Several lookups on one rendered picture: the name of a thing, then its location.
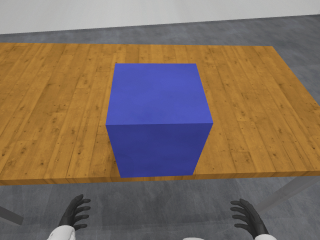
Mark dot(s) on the left robot forearm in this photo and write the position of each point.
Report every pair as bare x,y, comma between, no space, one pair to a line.
64,232

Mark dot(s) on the carton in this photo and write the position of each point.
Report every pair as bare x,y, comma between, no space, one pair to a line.
158,119

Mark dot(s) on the right robot hand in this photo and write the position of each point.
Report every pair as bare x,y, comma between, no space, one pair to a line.
255,225

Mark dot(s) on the table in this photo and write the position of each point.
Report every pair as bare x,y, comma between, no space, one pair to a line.
54,100

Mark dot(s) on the left robot hand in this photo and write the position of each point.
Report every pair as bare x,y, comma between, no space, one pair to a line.
69,218

